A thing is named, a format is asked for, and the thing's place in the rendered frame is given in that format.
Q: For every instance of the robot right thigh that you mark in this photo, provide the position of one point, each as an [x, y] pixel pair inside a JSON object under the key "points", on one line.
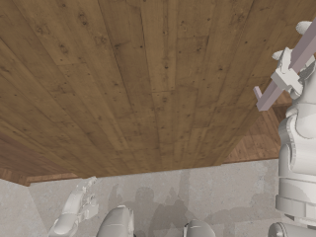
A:
{"points": [[197, 228]]}

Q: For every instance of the wardrobe door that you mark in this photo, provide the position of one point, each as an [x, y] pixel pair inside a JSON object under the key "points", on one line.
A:
{"points": [[109, 88], [20, 159]]}

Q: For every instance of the left robot hand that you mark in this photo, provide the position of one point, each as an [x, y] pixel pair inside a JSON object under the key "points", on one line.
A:
{"points": [[84, 207]]}

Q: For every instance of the robot thigh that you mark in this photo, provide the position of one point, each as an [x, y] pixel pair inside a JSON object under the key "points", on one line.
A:
{"points": [[117, 223], [197, 228]]}

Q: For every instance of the left robot forearm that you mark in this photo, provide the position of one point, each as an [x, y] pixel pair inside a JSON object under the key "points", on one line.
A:
{"points": [[66, 225]]}

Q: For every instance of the robot right upper arm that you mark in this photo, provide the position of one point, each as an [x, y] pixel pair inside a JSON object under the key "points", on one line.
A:
{"points": [[281, 229]]}

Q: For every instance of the robot left thigh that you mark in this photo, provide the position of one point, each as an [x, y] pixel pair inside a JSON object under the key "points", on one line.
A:
{"points": [[117, 223]]}

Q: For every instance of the handle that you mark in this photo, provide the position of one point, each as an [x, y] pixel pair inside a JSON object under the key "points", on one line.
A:
{"points": [[302, 52]]}

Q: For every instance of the right robot forearm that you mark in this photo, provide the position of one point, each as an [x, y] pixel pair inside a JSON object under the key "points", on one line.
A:
{"points": [[297, 164]]}

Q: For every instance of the right robot hand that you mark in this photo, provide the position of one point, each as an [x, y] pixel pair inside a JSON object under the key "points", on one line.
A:
{"points": [[287, 79]]}

